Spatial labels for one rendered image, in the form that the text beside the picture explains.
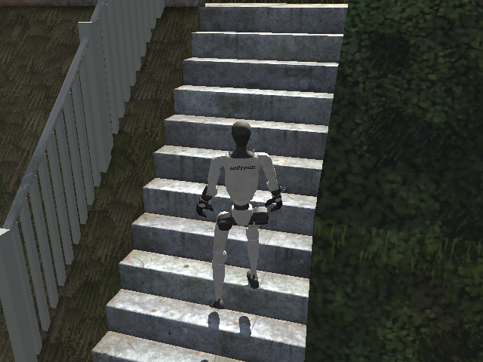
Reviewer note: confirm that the right robot hand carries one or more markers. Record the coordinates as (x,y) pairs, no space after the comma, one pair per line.
(277,207)

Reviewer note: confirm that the robot right forearm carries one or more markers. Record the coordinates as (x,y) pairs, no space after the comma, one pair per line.
(277,193)

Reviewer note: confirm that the robot left forearm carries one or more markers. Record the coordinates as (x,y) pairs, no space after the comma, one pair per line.
(204,199)

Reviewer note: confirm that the robot right upper arm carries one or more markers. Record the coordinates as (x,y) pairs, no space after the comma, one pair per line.
(269,170)

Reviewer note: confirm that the robot left upper arm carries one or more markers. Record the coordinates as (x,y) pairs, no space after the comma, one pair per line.
(214,172)

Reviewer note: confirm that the left robot foot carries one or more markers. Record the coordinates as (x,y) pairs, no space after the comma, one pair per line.
(218,304)

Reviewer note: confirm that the left robot shin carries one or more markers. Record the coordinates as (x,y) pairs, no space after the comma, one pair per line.
(218,276)

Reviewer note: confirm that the left robot hand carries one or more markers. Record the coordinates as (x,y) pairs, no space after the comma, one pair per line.
(200,212)

